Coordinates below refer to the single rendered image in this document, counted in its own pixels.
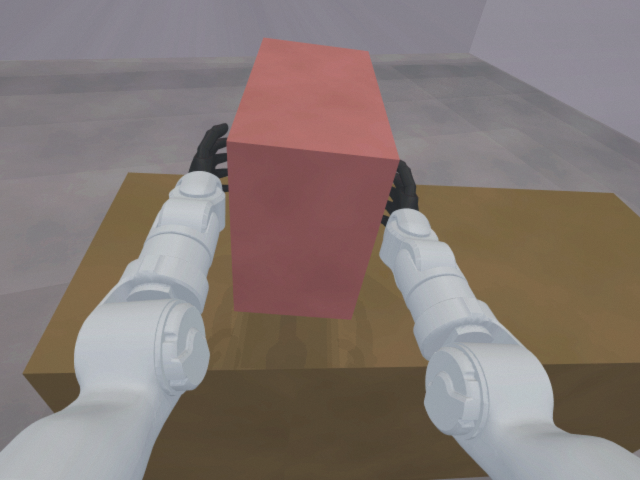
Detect robot left forearm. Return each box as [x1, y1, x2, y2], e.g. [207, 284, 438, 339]
[74, 171, 225, 383]

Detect carton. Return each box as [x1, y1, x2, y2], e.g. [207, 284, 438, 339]
[226, 38, 400, 320]

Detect left robot hand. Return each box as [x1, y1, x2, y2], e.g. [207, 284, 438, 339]
[188, 123, 229, 192]

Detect robot left upper arm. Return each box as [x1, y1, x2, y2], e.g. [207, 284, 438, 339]
[0, 298, 210, 480]

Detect robot right upper arm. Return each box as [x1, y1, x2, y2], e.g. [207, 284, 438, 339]
[424, 342, 640, 480]

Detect right robot hand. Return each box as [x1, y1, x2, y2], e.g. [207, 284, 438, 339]
[381, 160, 419, 227]

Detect pedestal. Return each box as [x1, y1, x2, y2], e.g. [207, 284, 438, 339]
[22, 172, 640, 480]

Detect robot right forearm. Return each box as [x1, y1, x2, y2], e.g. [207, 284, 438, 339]
[379, 208, 554, 407]

